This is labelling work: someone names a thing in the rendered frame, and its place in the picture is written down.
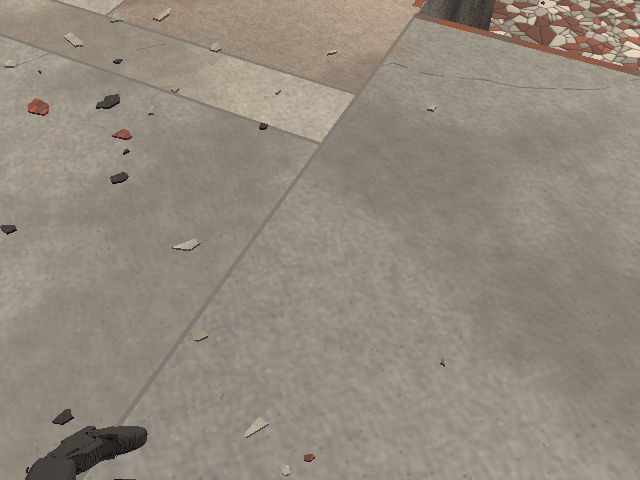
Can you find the robot left hand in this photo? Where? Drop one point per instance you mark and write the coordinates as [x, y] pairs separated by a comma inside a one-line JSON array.
[[86, 448]]

